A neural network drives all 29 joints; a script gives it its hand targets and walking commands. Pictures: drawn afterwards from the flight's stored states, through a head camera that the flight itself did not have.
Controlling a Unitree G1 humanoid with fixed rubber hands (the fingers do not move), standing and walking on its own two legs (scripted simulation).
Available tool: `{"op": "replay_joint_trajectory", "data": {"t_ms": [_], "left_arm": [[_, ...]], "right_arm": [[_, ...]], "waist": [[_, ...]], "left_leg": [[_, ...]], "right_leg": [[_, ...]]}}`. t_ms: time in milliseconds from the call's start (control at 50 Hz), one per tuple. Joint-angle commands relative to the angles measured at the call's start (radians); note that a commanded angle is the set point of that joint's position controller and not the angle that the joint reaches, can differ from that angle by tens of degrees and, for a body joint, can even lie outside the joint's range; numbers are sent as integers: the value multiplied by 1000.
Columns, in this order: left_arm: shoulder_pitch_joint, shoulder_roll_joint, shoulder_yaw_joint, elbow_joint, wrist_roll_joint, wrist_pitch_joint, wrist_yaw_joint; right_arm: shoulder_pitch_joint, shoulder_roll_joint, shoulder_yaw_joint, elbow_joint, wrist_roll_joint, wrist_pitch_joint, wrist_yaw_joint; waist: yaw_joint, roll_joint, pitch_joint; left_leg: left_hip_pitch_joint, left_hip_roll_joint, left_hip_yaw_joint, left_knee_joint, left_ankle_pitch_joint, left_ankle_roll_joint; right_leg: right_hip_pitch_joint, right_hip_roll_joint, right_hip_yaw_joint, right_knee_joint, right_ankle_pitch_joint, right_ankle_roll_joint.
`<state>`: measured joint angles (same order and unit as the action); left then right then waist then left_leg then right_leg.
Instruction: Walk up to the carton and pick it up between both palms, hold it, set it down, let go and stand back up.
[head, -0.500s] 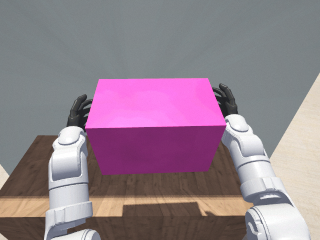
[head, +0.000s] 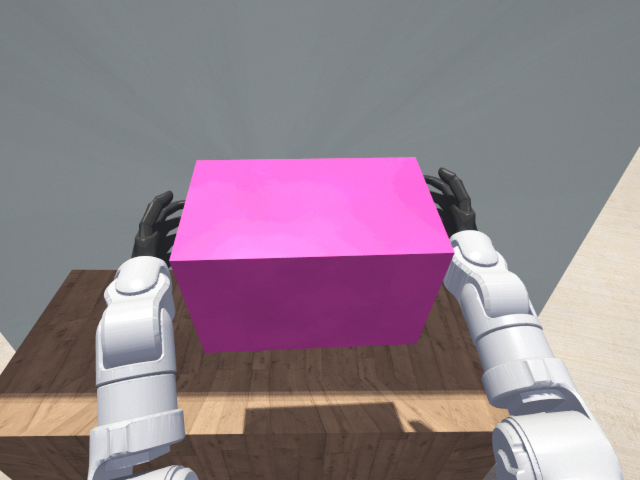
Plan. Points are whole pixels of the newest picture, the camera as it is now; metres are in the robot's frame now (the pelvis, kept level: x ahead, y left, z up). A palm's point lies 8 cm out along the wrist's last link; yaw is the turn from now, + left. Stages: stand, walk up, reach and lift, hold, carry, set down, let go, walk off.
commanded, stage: hold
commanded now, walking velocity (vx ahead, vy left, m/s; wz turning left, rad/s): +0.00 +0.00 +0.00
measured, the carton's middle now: (310, 255) +0.37 +0.00 +0.15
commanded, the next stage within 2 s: none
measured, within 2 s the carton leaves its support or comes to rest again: neither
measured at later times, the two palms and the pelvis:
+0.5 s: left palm (150, 256) +0.34 +0.18 +0.18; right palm (457, 228) +0.36 -0.18 +0.19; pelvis +0.00 +0.00 +0.00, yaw +0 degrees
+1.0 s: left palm (151, 258) +0.34 +0.18 +0.18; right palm (456, 231) +0.36 -0.18 +0.18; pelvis +0.00 +0.00 +0.00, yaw +0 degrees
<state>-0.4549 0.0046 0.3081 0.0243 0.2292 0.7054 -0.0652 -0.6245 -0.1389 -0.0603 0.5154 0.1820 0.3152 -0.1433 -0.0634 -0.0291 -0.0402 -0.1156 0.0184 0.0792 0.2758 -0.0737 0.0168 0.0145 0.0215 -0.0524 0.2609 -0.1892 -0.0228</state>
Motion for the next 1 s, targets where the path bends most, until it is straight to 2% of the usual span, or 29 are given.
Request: {"op": "replay_joint_trajectory", "data": {"t_ms": [0,120,160,180,220,240,280,300,360,460,520,560,640,680,760,820,860,920,940,980], "left_arm": [[-669,-409,-524,-194,-163,-73,-103],[-667,-405,-500,-159,-150,-65,-115],[-675,-411,-505,-164,-150,-66,-115],[-685,-410,-512,-167,-158,-69,-115],[-700,-414,-518,-174,-168,-77,-111],[-696,-414,-516,-177,-163,-78,-107],[-699,-410,-498,-145,-154,-76,-108],[-701,-412,-500,-150,-152,-76,-108],[-719,-413,-499,-139,-147,-74,-109],[-718,-415,-502,-134,-156,-79,-108],[-721,-407,-473,-109,-133,-73,-113],[-713,-413,-476,-109,-133,-69,-114],[-714,-414,-500,-143,-149,-82,-111],[-727,-420,-505,-151,-157,-88,-107],[-697,-407,-506,-156,-150,-80,-100],[-701,-412,-510,-168,-148,-75,-101],[-689,-411,-511,-171,-155,-72,-103],[-695,-416,-510,-162,-153,-68,-102],[-682,-408,-505,-154,-149,-66,-103],[-701,-407,-498,-158,-149,-68,-103]], "right_arm": [[-704,529,366,-418,81,-79,135],[-705,533,365,-387,79,-63,132],[-714,529,362,-389,82,-63,133],[-714,538,357,-400,79,-66,132],[-737,543,362,-420,78,-73,134],[-721,539,357,-401,75,-70,134],[-739,536,354,-395,69,-71,137],[-717,534,343,-372,64,-68,140],[-728,533,325,-344,54,-73,146],[-742,550,335,-354,58,-81,143],[-712,533,307,-278,40,-69,148],[-717,530,300,-286,35,-78,157],[-748,541,333,-362,53,-101,145],[-765,547,342,-378,60,-102,139],[-727,529,349,-362,67,-93,142],[-715,524,337,-354,65,-85,144],[-718,529,344,-375,67,-85,142],[-725,520,331,-370,65,-83,148],[-720,521,340,-367,64,-79,147],[-726,520,338,-356,65,-78,150]], "waist": [[-4,52,-435],[2,23,-367],[4,43,-373],[-4,38,-389],[2,37,-423],[-1,35,-413],[12,28,-400],[3,40,-380],[3,51,-369],[3,36,-399],[-2,36,-330],[-2,46,-332],[0,46,-427],[3,42,-436],[6,52,-406],[-3,53,-388],[-1,45,-391],[1,54,-389],[3,39,-383],[8,45,-383]], "left_leg": [[403,-18,-40,58,241,-14],[355,-19,-34,27,171,1],[358,-17,-33,27,178,-6],[361,-19,-34,29,163,-4],[369,-18,-34,37,178,-4],[381,-16,-36,38,191,-7],[371,-18,-33,31,155,2],[370,-17,-34,26,148,-1],[354,-15,-30,16,114,0],[366,-17,-33,28,147,4],[347,-13,-29,1,91,6],[349,-10,-28,-1,89,5],[388,-18,-33,39,184,0],[386,-17,-37,42,197,-1],[391,-17,-37,39,192,-6],[384,-13,-35,33,184,-13],[380,-15,-34,38,190,-10],[381,-10,-35,30,161,-9],[381,-12,-33,28,157,-1],[374,-13,-32,21,146,-1]], "right_leg": [[-144,12,-9,-41,291,51],[-144,5,-2,-51,251,56],[-149,7,-3,-47,244,51],[-151,6,-2,-51,227,52],[-155,10,-6,-46,242,51],[-163,12,-6,-46,248,51],[-179,10,-7,-55,204,50],[-185,8,-6,-56,198,49],[-191,4,-6,-60,159,46],[-168,6,-8,-54,204,53],[-189,2,-8,-62,144,50],[-196,1,-8,-69,125,43],[-150,4,-10,-48,248,53],[-154,9,-13,-44,252,54],[-165,8,-12,-52,223,48],[-168,12,-13,-51,208,45],[-160,10,-11,-50,230,48],[-187,11,-12,-59,170,41],[-180,9,-9,-60,184,45],[-184,8,-10,-56,177,45]]}}
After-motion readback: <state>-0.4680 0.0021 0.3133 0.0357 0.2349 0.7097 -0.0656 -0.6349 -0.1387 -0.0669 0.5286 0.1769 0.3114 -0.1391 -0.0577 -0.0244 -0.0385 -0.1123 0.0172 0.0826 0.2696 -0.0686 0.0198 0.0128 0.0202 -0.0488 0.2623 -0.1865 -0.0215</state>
